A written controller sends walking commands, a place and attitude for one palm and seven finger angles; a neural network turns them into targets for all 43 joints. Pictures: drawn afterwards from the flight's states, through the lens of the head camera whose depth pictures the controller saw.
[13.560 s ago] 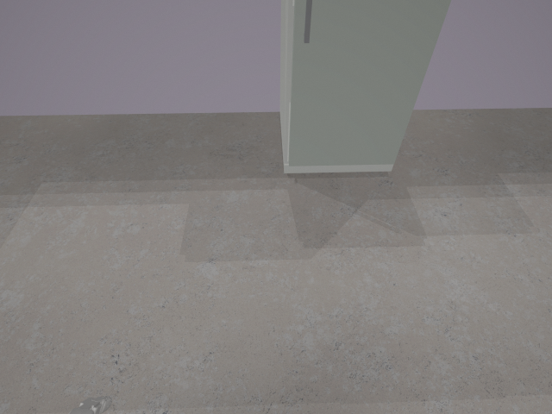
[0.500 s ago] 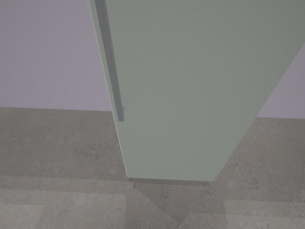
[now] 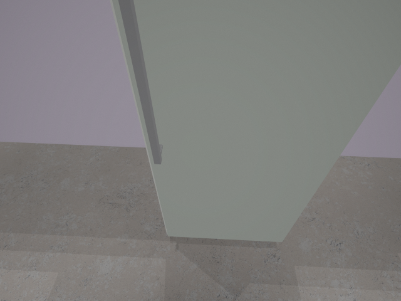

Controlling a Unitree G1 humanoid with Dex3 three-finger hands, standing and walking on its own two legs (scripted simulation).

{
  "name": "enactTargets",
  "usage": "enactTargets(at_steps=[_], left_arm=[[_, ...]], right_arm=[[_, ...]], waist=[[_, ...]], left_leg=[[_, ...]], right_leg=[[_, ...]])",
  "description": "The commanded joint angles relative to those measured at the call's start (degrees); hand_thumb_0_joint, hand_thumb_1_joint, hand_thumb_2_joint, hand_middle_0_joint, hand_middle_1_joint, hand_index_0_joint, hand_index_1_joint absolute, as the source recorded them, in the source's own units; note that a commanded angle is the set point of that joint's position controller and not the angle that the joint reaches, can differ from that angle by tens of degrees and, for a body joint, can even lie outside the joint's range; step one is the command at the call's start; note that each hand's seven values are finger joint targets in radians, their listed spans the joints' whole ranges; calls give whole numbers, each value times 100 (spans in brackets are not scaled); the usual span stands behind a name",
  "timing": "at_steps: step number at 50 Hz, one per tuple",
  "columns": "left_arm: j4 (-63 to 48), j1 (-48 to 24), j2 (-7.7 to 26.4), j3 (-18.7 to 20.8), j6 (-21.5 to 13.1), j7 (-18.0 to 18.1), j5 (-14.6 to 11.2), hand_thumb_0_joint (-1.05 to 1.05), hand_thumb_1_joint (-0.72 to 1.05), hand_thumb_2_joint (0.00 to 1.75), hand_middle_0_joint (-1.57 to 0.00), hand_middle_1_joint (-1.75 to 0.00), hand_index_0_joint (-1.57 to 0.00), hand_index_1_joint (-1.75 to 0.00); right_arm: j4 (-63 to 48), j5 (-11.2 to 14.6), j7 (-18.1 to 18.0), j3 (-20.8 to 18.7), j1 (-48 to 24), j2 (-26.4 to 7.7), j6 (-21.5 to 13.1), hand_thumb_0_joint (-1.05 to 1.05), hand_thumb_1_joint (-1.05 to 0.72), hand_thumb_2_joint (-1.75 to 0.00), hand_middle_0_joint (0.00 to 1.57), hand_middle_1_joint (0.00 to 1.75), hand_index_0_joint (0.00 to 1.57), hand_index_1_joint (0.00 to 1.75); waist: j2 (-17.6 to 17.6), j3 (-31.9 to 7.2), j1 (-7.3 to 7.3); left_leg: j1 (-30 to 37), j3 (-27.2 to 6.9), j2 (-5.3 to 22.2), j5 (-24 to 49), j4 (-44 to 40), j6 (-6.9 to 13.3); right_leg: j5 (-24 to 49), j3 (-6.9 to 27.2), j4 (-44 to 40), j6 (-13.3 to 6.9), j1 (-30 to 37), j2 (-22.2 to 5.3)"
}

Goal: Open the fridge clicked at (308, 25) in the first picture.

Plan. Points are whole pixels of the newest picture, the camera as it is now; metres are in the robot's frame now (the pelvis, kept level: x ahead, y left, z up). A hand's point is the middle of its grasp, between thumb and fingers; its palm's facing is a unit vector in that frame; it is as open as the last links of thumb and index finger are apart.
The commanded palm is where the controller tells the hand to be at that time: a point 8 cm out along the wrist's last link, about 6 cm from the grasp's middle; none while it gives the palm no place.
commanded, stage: look again from close up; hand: left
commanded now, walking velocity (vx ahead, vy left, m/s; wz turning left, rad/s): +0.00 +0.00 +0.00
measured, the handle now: (145, 80) +0.49 +0.15 +0.20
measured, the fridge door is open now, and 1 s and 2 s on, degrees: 0 0 0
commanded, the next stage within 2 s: raise the hand to about handle height in 0.10 s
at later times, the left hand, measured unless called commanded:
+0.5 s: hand (92, 271) +0.18 +0.22 -0.02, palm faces +0.05 -0.99 -0.10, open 8.0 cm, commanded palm +0.12 +0.28 -0.04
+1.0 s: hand (71, 247) +0.21 +0.26 +0.02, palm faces +0.04 -1.00 -0.07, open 10.9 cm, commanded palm +0.17 +0.30 +0.03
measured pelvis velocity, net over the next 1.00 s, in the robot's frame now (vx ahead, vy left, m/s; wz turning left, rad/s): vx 0.00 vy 0.00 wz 0.01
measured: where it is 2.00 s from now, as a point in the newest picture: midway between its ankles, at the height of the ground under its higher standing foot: outside the picture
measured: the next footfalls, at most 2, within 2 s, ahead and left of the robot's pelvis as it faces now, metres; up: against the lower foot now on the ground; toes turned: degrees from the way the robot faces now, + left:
none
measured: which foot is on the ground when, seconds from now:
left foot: down 0.00-1.00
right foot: down 0.00-1.00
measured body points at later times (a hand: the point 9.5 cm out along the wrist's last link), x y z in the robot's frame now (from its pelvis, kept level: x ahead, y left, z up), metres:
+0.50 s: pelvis -0.02 -0.02 -0.06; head +0.02 -0.02 +0.39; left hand +0.17 +0.27 -0.02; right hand +0.17 -0.26 -0.12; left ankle -0.01 +0.11 -0.75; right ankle +0.03 -0.13 -0.75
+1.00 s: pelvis +0.00 +0.00 -0.06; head +0.04 +0.00 +0.39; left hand +0.20 +0.31 +0.03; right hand +0.17 -0.23 -0.13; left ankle -0.01 +0.11 -0.75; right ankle +0.03 -0.13 -0.75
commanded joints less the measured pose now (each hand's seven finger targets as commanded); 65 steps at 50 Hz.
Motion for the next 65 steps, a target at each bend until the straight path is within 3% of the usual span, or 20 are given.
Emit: enactTargets(at_steps=[1, 9, 10, 11, 12, 13, 15, 16, 17, 18, 20, 22, 24, 27, 28, 33, 42, 49, 61, 65], left_arm=[[-293, -109, 1100, 225, -126, 74, 12, 0, 90, 90, -20, -30, -20, -30], [-270, -131, 1129, 233, -125, 70, 11, 0, 90, 90, -20, -30, -20, -30], [-121, 546, 394, 130, -199, 283, -7, 0, 90, 90, -20, -30, -20, -30], [-7468, -3727, 2537, 2489, -1433, 124, -794, 0, 88, 89, -20, -32, -20, -32], [-6742, -2106, 2773, 2459, -1489, 141, -511, 0, 85, 88, -20, -33, -20, -33], [-5877, 131, 1082, 1788, -1113, -22, -916, 0, 83, 87, -21, -34, -21, -34], [-5093, 723, 82, 1558, -1448, -399, -1318, 0, 78, 85, -21, -37, -21, -37], [-4464, 1416, 31, 1792, -1816, -664, -1436, 0, 76, 84, -21, -39, -21, -39], [-3982, 2210, -64, 2051, -2219, -1014, -1599, 0, 74, 83, -21, -40, -21, -40], [-4058, 2336, -277, 1893, -2702, -1416, -1758, 0, 71, 82, -21, -42, -21, -42], [-4141, 2183, -41, 2072, -3563, -2159, -2016, 0, 67, 80, -22, -45, -22, -45], [-4226, 1806, 677, 2628, -4071, -2897, -2229, 0, 62, 78, -22, -48, -22, -48], [-4782, 1451, 1042, 2951, -3928, -3366, -2623, 0, 57, 76, -22, -51, -22, -51], [-6015, 776, 1316, 3172, -3467, -3425, -3001, 0, 50, 73, -23, -55, -23, -55], [-6455, 538, 1188, 2966, -3366, -3365, -2947, 0, 48, 72, -23, -57, -23, -57], [-7187, 381, 1043, 2553, -2801, -3008, -2492, 0, 36, 67, -24, -64, -24, -64], [-6911, 1172, 1276, 3089, -1812, -2736, -2580, 0, 15, 58, -25, -78, -25, -78], [-6925, 770, 1230, 2882, -1738, -2666, -2563, 0, -1, 51, -27, -88, -27, -88], [-7304, -158, 1541, 2922, -1368, -2543, -2438, 0, -29, 39, -29, -107, -29, -107], [-7065, -412, 1624, 2984, -1043, -2556, -2416, 0, -38, 35, -29, -112, -29, -112]], right_arm=[[-307, 3, -55, -181, -149, -1071, -141, 0, -90, -90, 20, 30, 20, 30], [-286, 0, -63, -163, -117, -1079, -140, 0, -90, -90, 20, 30, 20, 30], [-552, 30, -16, -108, 148, -480, -231, 0, -90, -90, 20, 30, 20, 30], [-2315, 243, -303, -307, 217, -697, -812, 0, -90, -90, 20, 30, 20, 30], [-2366, 218, -479, -165, 77, -413, -1191, 0, -90, -90, 20, 30, 20, 30], [-2658, 130, -440, -258, -50, -443, -1382, 0, -90, -90, 20, 30, 20, 30], [-2747, 209, -352, -446, -11, -453, -1561, 0, -90, -90, 20, 30, 20, 30], [-2749, 179, -315, -526, 42, -449, -1617, 0, -90, -90, 20, 30, 20, 30], [-2892, 198, -247, -576, 15, -438, -1682, 0, -90, -90, 20, 30, 20, 30], [-3006, 209, -169, -549, -37, -403, -1749, 0, -90, -90, 20, 30, 20, 30], [-3285, 245, -80, -547, -166, -413, -1915, 0, -90, -90, 20, 30, 20, 30], [-3526, 296, -39, -552, -54, -542, -2088, 0, -90, -90, 20, 30, 20, 30], [-3966, 356, -131, -512, -58, -562, -2153, 0, -90, -90, 20, 30, 20, 30], [-4178, 332, -326, -414, 107, -509, -2173, 0, -90, -90, 20, 30, 20, 30], [-4163, 319, -362, -384, 129, -495, -2171, 0, -90, -90, 20, 30, 20, 30], [-3874, 297, -513, -382, 328, -456, -2174, 0, -90, -90, 20, 30, 20, 30], [-3994, 326, -494, -274, 101, -333, -1999, 0, -90, -90, 20, 30, 20, 30], [-4044, 348, -486, -206, 286, -436, -2018, 0, -90, -90, 20, 30, 20, 30], [-3925, 380, -603, -79, 311, -440, -2094, 0, -90, -90, 20, 30, 20, 30], [-3926, 385, -631, -51, 302, -459, -2037, 0, -90, -90, 20, 30, 20, 30]], waist=[[-76, -308, 17], [-43, -288, 22], [86, -525, 15], [597, -2484, -287], [1651, -1826, 121], [1448, -1285, 164], [-58, -56, -13], [-778, 29, 118], [-933, 66, 349], [-926, -76, 365], [-805, -383, 372], [-432, -860, 356], [-451, -1636, 374], [-76, -2037, 298], [201, -2054, 209], [339, -2007, -54], [439, -1926, 298], [89, -1707, 159], [770, -1611, 186], [477, -1536, 193]], left_leg=[[-352, -623, 691, 543, -453, 61], [-357, -598, 700, 514, -494, 46], [-519, -201, 829, 868, 481, -36], [375, -436, -198, 1498, 80, -68], [631, -35, -107, 1628, 99, -163], [83, -173, -66, 1726, 162, -122], [-986, -275, -71, 624, 715, -106], [-1624, -287, -80, 31, 944, -113], [-2072, -244, -153, -165, 1223, -152], [-2469, -182, -195, -458, 1581, -165], [-3208, -143, -238, -995, 2297, -154], [-3667, -179, -225, -1086, 2950, -114], [-3830, -129, -241, -1241, 3256, -4], [-3857, -172, -161, -1045, 3530, 75], [-3691, -247, -122, -991, 3493, 107], [-3376, -414, -24, -350, 3479, 148], [-3031, -488, -61, 74, 2823, 49], [-2812, -492, -49, -196, 2455, 44], [-1919, -564, -3, 342, 1880, 0], [-1780, -572, 13, 425, 1697, -2]], right_leg=[[486, 684, -340, -171, 435, -575], [489, 703, -390, -176, 485, -569], [1891, 812, 322, -115, 395, -715], [1594, 302, 501, -287, 978, 102], [839, 292, 714, -372, 605, 176], [295, -41, 648, -375, 246, 184], [-121, -152, 770, -191, -805, 251], [-705, -191, 985, -165, -1227, 272], [-929, -142, 1231, -226, -1363, 260], [-1240, -69, 1573, -212, -1731, 249], [-1813, 206, 2151, -229, -2322, 183], [-2081, 643, 2531, -287, -2509, 68], [-2556, 965, 2549, -206, -2345, -4], [-2526, 1165, 2575, -144, -2114, 41], [-2399, 1072, 2605, -151, -2198, 101], [-993, 628, 2896, -142, -2312, 287], [-497, 227, 2585, -155, -1682, 312], [-751, 149, 2269, -110, -1683, 317], [-170, 12, 1928, -156, -1258, 321], [-30, -7, 1752, -143, -1058, 338]])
